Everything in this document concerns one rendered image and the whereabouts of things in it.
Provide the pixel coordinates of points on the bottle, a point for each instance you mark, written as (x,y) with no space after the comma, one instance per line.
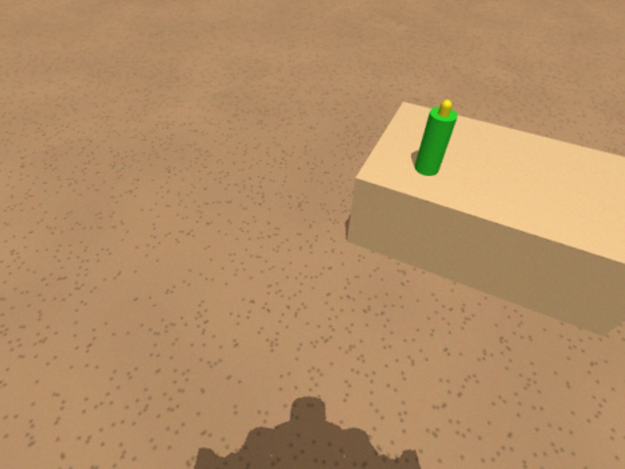
(437,134)

